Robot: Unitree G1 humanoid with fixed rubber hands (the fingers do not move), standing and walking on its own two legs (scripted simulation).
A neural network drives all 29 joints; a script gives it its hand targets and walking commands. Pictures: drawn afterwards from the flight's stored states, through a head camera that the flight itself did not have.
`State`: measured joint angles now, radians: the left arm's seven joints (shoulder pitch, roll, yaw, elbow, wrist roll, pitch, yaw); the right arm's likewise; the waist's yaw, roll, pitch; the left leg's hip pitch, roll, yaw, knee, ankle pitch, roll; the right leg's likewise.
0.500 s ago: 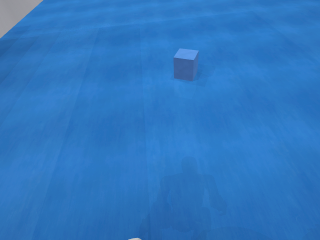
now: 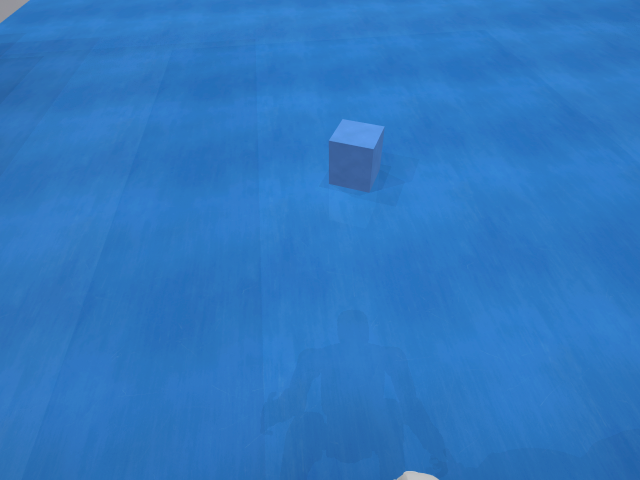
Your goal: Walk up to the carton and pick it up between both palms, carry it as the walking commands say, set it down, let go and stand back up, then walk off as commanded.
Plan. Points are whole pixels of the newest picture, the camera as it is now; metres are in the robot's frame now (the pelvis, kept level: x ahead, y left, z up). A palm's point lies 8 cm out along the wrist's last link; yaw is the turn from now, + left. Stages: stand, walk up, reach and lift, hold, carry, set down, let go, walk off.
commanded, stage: walk up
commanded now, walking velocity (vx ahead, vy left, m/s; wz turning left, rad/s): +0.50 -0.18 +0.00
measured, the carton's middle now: (356, 155) +1.64 -0.11 -0.63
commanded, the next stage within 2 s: none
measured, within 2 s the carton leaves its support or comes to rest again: neither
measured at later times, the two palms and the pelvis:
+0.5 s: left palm out of the picture +0.16 +0.17 -0.11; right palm (515, 351) +0.36 -0.28 -0.12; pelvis +0.23 -0.05 +0.01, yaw +0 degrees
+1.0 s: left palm (217, 270) +0.53 +0.24 -0.12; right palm (479, 290) +0.47 -0.25 -0.11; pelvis +0.46 +0.00 +0.01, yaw -1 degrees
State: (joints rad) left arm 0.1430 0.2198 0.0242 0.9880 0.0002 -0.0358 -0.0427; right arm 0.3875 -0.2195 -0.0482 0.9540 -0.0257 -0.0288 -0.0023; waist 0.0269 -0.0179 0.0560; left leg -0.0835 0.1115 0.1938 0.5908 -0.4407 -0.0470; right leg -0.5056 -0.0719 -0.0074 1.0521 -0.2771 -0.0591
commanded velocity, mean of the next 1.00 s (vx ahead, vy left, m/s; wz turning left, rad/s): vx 0.50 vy -0.04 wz -0.01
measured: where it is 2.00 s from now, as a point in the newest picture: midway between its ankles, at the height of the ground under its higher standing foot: (345, 306)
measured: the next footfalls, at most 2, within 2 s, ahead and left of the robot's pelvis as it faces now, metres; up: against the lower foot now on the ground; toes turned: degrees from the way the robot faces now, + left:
right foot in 0.10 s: +0.21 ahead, -0.14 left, +0.00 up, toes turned -6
left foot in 0.72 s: +0.50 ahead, +0.11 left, +0.00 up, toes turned +9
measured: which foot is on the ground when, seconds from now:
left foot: down 0.00-0.10, up 0.12-0.70, down 0.72-1.00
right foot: up 0.00-0.08, down 0.10-0.74, up 0.76-1.00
